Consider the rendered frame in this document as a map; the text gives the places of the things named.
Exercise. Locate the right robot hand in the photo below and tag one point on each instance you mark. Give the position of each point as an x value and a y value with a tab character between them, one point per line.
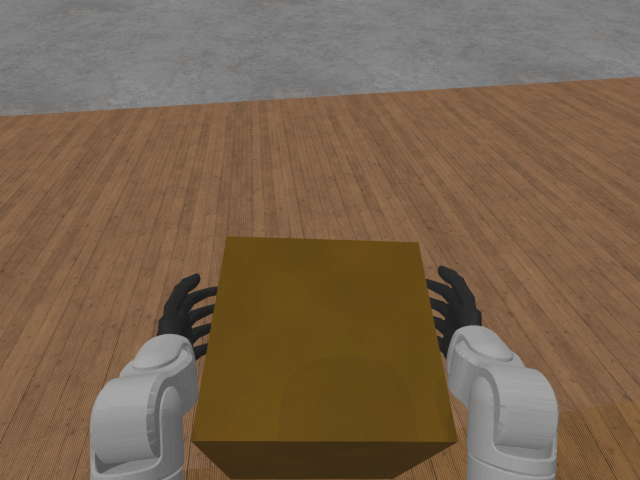
461	308

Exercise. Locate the robot right forearm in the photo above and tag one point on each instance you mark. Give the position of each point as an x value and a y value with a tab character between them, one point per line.
513	412

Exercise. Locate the carton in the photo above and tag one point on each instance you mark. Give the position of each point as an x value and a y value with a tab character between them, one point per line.
322	362

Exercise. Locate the left robot hand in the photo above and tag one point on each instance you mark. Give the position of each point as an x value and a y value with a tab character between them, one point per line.
177	320

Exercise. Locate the robot left forearm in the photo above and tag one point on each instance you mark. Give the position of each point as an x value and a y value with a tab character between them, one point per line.
136	426

